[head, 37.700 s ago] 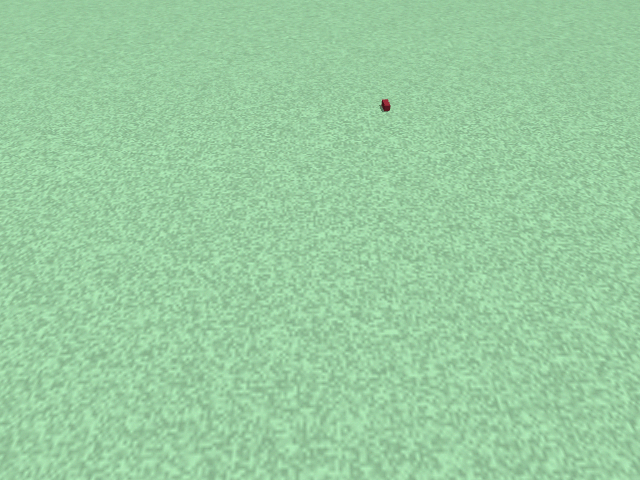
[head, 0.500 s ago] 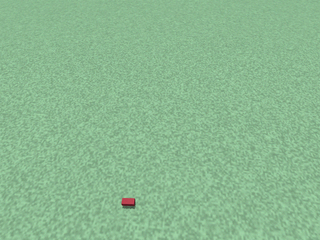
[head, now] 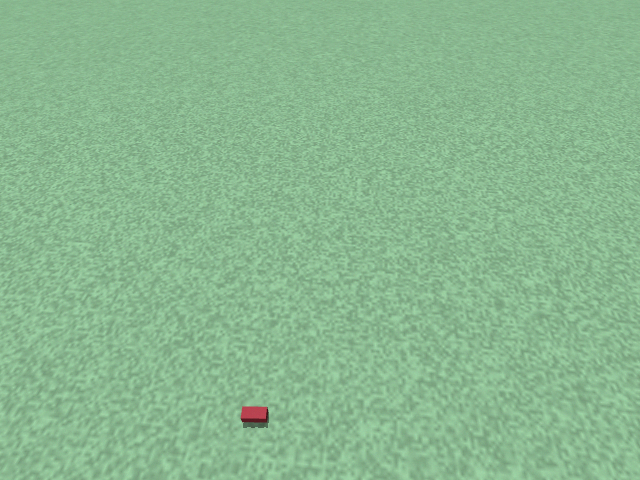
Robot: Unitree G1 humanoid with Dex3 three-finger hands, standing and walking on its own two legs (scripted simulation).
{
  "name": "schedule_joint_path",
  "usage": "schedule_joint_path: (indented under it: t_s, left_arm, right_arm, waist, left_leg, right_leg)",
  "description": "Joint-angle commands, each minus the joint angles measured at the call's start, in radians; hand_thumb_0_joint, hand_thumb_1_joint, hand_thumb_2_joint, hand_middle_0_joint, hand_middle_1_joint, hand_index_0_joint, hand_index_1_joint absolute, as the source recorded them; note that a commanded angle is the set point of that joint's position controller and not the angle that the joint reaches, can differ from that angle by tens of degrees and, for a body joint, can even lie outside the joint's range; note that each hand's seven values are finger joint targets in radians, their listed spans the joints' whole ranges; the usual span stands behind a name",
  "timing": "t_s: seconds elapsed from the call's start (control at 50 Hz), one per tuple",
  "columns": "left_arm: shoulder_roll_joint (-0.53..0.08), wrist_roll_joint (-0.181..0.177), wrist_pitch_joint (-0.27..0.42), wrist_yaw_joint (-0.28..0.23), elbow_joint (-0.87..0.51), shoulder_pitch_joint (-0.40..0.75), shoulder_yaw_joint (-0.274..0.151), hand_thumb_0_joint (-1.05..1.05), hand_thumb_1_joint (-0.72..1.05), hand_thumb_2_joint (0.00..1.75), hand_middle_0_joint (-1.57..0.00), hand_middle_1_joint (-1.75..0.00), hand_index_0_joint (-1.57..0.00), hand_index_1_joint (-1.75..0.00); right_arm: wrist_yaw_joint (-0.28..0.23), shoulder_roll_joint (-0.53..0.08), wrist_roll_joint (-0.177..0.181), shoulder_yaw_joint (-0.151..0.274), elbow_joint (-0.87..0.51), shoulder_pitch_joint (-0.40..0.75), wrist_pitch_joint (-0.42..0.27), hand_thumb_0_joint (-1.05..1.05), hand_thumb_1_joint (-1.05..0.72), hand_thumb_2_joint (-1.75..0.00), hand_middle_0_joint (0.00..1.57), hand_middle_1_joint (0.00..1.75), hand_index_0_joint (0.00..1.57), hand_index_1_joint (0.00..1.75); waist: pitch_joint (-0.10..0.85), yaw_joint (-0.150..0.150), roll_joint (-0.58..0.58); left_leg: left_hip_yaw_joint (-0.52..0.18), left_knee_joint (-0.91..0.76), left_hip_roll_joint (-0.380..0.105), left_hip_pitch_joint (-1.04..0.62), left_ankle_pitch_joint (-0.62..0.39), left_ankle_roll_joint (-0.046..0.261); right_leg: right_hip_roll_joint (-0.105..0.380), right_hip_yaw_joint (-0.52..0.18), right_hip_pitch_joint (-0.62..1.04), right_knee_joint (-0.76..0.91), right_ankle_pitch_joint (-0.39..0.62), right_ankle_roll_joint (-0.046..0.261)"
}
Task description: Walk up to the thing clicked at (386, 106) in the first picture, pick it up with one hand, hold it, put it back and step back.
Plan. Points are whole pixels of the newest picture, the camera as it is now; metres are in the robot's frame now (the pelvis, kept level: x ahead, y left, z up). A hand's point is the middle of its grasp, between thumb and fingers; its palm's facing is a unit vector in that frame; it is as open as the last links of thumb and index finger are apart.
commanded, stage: stand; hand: left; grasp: from above
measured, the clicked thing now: (254, 414) +0.45 +0.22 -0.76
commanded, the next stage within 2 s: step back in 1.50 s
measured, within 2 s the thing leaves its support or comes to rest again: neither
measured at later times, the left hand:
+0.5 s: hand out of the picture +0.07 +0.24 -0.16, palm faces +0.01 -0.94 -0.34, open 7.4 cm
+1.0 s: hand out of the picture +0.09 +0.24 -0.15, palm faces +0.00 -0.94 -0.34, open 7.4 cm
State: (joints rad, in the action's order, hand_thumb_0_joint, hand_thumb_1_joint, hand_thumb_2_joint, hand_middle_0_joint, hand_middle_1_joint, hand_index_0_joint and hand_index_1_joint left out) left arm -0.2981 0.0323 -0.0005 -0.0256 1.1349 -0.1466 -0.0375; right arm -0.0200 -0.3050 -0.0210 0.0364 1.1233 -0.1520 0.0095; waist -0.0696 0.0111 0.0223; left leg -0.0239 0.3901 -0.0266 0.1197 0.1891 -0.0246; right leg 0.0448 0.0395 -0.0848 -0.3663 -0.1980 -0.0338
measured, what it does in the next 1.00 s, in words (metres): stands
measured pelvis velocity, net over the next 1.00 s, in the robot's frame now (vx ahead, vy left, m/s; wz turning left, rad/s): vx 0.01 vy -0.01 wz -0.01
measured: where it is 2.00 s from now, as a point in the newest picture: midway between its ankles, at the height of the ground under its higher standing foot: outside the picture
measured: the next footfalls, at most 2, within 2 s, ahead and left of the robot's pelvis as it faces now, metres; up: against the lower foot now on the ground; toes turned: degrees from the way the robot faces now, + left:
none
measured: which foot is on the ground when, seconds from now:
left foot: down 0.00-1.00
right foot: down 0.00-1.00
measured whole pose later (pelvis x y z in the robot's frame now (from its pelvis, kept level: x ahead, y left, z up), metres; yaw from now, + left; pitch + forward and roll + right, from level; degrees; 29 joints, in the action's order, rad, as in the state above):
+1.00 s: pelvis +0.01 -0.01 +0.00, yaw +0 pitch -3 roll +0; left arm -0.32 0.02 0.00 -0.01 1.14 -0.11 -0.03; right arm -0.01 -0.33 -0.01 0.01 1.14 -0.11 0.00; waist -0.06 0.00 0.02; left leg -0.02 0.35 -0.04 0.11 0.18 -0.03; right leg 0.04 0.03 -0.08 -0.34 -0.19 -0.03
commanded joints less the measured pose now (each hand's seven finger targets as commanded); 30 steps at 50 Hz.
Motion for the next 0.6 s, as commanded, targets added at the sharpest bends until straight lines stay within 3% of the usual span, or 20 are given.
schedule_joint_path:
  t_s: [0.0,0.22,0.38,0.58]
  left_arm:
    - [-0.201,-0.005,0.016,-0.008,-0.043,0.025,-0.034,0.00,0.90,0.90,-0.20,-0.30,-0.20,-0.30]
    - [-0.204,-0.010,0.018,-0.003,-0.040,0.046,-0.031,0.00,0.90,0.90,-0.20,-0.30,-0.20,-0.30]
    - [-0.214,-0.014,0.017,0.002,-0.039,0.057,-0.032,0.00,0.90,0.90,-0.20,-0.30,-0.20,-0.30]
    - [-0.215,-0.015,0.022,0.004,-0.043,0.053,-0.027,0.00,0.90,0.90,-0.20,-0.30,-0.20,-0.30]
  right_arm:
    - [-0.006,-0.181,-0.003,0.023,-0.056,0.035,-0.024,0.00,-0.90,-0.90,0.20,0.30,0.20,0.30]
    - [-0.005,-0.196,0.000,0.014,-0.049,0.048,-0.031,0.00,-0.90,-0.90,0.20,0.30,0.20,0.30]
    - [-0.004,-0.203,0.001,0.010,-0.039,0.047,-0.032,0.00,-0.90,-0.90,0.20,0.30,0.20,0.30]
    - [-0.002,-0.218,0.003,0.011,-0.043,0.064,-0.036,0.00,-0.90,-0.90,0.20,0.30,0.20,0.30]
  waist:
    - [0.004,0.003,-0.014]
    - [0.048,0.000,-0.014]
    - [0.044,-0.004,-0.010]
    - [0.070,-0.003,-0.019]
  left_leg:
    - [-0.080,-0.098,-0.073,0.044,0.000,0.039]
    - [-0.073,-0.093,-0.086,0.002,-0.101,0.040]
    - [-0.070,-0.107,-0.089,0.021,-0.060,0.039]
    - [-0.063,-0.086,-0.094,-0.019,-0.162,0.039]
  right_leg:
    - [0.074,-0.074,-0.027,0.092,-0.010,0.033]
    - [0.080,-0.074,-0.006,0.083,0.075,0.036]
    - [0.081,-0.080,0.001,0.087,0.064,0.040]
    - [0.082,-0.075,-0.004,0.086,0.124,0.036]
